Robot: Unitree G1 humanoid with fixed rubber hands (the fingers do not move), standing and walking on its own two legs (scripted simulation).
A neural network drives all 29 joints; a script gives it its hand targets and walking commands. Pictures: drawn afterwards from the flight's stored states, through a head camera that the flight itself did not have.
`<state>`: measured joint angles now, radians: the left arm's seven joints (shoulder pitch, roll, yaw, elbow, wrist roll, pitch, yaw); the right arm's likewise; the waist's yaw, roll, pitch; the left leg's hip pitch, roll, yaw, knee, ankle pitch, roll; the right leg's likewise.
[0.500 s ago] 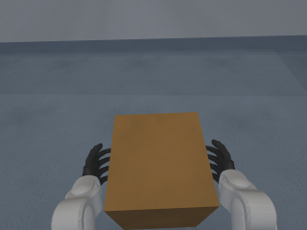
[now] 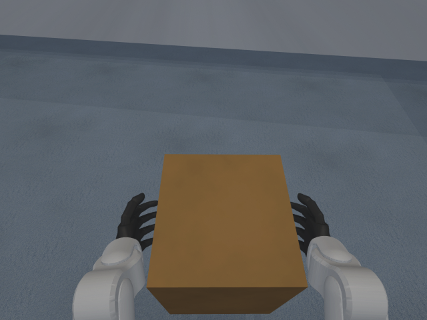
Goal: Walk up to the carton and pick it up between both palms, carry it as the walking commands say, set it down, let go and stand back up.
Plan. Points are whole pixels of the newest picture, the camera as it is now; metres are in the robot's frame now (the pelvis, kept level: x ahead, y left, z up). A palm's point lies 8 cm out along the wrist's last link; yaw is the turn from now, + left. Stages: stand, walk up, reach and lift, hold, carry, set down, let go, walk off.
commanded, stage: carry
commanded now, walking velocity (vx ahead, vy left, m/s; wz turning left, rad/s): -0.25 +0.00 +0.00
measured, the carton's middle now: (221, 240) +0.28 +0.00 +0.03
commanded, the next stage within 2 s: none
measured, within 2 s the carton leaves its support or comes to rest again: neither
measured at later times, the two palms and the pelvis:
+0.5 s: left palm out of the picture +0.02 +0.17 +0.08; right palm out of the picture +0.04 -0.12 +0.08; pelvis -0.21 +0.01 -0.01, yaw +2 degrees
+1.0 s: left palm out of the picture -0.17 +0.11 +0.10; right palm out of the picture -0.18 -0.18 +0.09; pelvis -0.41 -0.02 +0.00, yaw -2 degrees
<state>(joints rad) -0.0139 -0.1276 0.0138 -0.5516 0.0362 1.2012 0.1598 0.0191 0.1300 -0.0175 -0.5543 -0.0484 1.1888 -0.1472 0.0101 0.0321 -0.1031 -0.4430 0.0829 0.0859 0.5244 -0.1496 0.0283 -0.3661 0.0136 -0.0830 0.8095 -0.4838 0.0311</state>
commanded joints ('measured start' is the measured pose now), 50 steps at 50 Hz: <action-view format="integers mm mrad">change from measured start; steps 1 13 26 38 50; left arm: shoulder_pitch -267 -249 -394 -272 -239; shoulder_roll -765 -764 -840 -772 -765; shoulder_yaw -569 -522 -637 -576 -518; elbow -23 -63 -107 -27 -61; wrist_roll -255 -233 -291 -251 -225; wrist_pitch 10 -27 -31 5 -35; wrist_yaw -116 -140 -144 -110 -139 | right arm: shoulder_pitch -312 -401 -358 -311 -395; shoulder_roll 739 803 810 748 814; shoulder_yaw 552 649 547 542 650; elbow -66 -99 -65 -63 -97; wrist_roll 241 299 252 240 302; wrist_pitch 2 -11 -31 -5 -19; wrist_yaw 108 109 129 112 110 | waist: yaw -14 -3 -14 -23 -5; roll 177 -196 92 181 -200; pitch -200 -117 -106 -187 -121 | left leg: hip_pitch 258 -138 116 261 -141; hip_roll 213 -69 298 217 -81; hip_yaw -228 -9 -234 -245 -16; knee -116 606 -164 -161 636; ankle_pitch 295 -296 411 236 -294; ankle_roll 96 -76 170 104 -78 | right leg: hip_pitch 54 146 -193 27 162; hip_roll -2 -293 -52 0 -292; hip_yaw -55 153 97 -29 139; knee -339 -391 444 -269 -378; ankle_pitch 84 617 -37 24 677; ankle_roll -8 -187 8 -4 -190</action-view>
